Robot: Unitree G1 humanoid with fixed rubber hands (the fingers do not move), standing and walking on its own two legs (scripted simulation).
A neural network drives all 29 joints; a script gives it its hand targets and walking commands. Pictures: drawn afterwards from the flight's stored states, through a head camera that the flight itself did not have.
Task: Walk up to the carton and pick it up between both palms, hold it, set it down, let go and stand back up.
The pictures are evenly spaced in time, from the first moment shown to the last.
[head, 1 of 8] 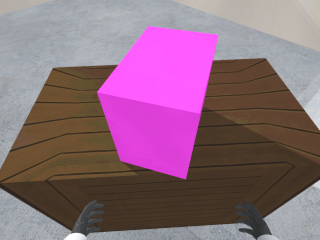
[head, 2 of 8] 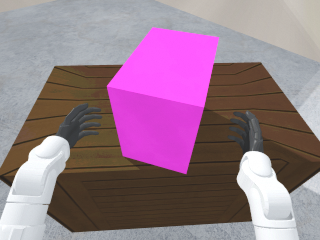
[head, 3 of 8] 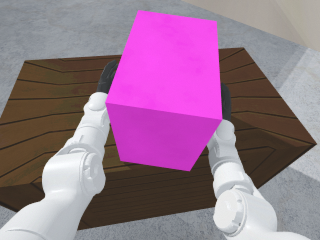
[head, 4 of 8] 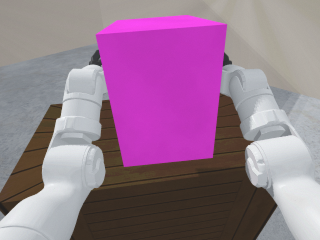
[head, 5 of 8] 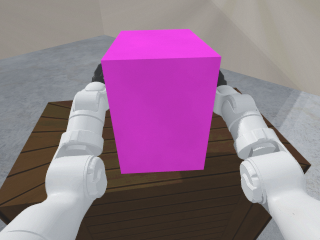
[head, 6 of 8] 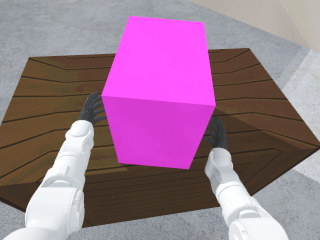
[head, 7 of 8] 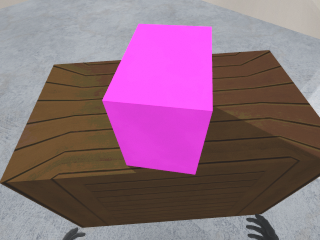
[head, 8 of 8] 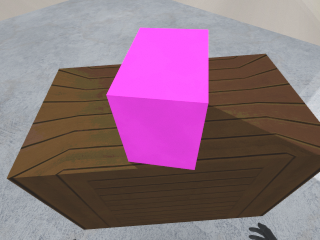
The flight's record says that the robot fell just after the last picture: no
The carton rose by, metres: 0.19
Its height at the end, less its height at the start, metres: +0.00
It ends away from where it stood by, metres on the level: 0.01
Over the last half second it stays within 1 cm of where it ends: yes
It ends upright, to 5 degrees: yes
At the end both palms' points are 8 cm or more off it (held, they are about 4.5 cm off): yes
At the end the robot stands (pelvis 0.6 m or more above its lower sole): yes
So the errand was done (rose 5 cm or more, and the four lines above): yes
